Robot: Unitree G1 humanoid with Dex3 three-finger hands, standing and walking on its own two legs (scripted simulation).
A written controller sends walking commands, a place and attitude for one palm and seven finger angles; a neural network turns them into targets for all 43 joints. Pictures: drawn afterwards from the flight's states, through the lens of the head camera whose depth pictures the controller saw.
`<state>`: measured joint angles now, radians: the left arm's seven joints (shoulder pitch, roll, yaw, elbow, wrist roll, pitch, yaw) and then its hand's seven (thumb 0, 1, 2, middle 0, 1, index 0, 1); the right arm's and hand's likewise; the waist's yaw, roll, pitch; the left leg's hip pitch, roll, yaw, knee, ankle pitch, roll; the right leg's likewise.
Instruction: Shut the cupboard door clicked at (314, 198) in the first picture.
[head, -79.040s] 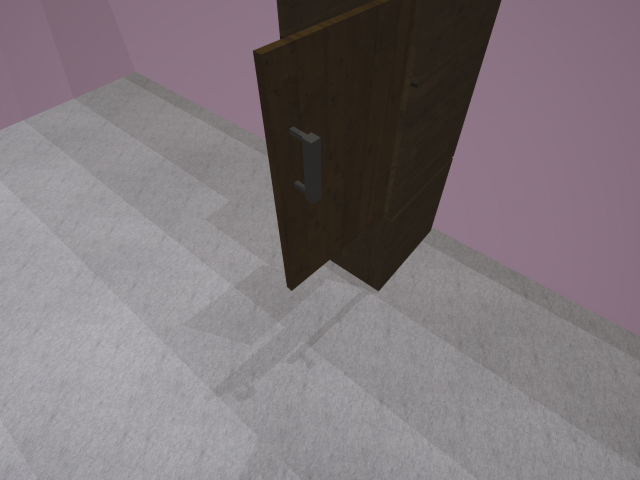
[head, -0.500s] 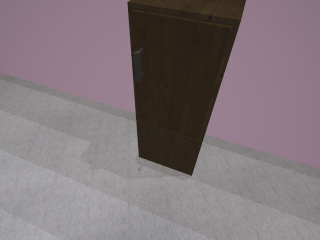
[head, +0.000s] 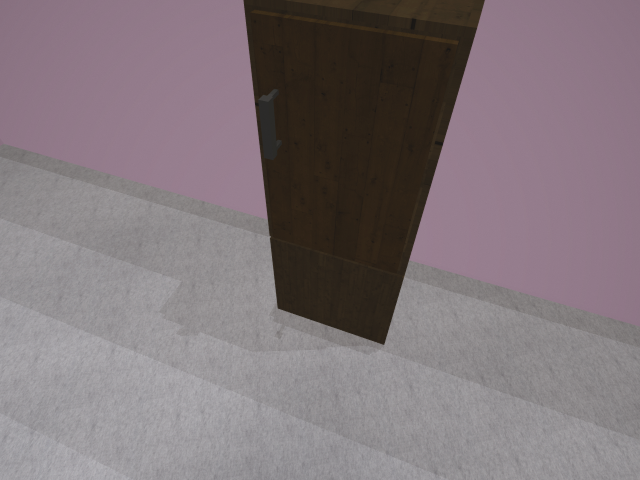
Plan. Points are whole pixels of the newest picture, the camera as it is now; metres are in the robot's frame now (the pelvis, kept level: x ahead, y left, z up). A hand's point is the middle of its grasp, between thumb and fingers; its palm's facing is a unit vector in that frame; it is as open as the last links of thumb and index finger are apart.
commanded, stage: look to check the result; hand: left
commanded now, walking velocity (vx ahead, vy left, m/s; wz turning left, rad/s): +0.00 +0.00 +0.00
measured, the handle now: (272, 124) +0.77 +0.15 +0.04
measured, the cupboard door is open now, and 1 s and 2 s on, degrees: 0 0 0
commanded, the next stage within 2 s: stand and wait in 0.28 s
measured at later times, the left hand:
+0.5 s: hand out of the picture -0.02 +0.14 -0.18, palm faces +0.07 -0.99 -0.15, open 7.4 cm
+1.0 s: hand out of the picture -0.01 +0.13 -0.18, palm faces +0.08 -0.98 -0.16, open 7.4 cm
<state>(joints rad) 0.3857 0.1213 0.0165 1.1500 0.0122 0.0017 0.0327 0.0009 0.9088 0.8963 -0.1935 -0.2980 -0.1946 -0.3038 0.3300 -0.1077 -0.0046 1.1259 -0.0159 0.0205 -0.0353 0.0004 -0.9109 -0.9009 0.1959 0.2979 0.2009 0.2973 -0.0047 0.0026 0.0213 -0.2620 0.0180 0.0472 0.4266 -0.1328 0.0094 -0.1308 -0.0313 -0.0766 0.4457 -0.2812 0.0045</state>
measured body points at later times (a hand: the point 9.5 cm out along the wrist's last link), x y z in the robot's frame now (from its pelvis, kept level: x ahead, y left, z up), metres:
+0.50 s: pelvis +0.02 -0.01 +0.00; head +0.03 -0.01 +0.45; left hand -0.02 +0.19 -0.16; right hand +0.00 -0.22 -0.16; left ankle +0.06 +0.11 -0.74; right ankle -0.02 -0.12 -0.74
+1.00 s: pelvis +0.04 -0.02 +0.00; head +0.04 -0.02 +0.45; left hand -0.01 +0.19 -0.16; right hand +0.02 -0.23 -0.16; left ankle +0.06 +0.11 -0.74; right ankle -0.02 -0.12 -0.74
